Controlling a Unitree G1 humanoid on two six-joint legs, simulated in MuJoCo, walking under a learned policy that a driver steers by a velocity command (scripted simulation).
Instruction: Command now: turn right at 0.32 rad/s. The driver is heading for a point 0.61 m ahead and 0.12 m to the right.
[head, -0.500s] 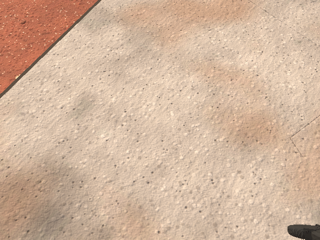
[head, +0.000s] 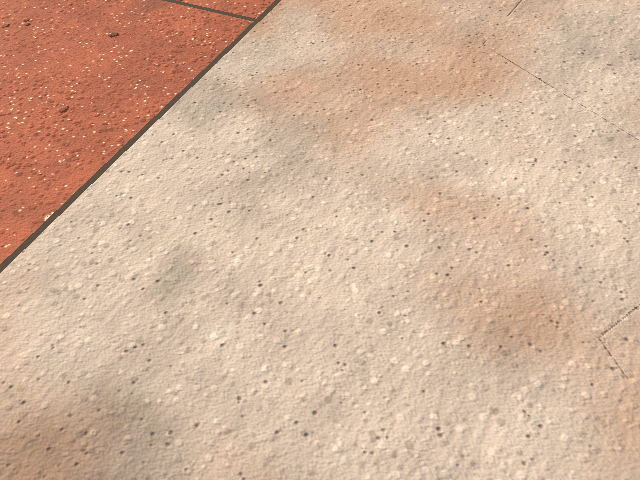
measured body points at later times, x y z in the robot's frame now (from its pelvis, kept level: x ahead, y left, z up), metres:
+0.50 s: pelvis +0.11 -0.09 -0.01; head +0.13 -0.11 +0.44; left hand +0.38 +0.10 -0.07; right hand +0.07 -0.39 -0.13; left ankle +0.02 +0.10 -0.70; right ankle +0.13 -0.19 -0.73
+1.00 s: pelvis +0.38 -0.15 -0.02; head +0.42 -0.16 +0.43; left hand +0.47 +0.13 -0.13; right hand +0.53 -0.43 -0.10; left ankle +0.52 -0.10 -0.73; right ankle +0.13 -0.20 -0.70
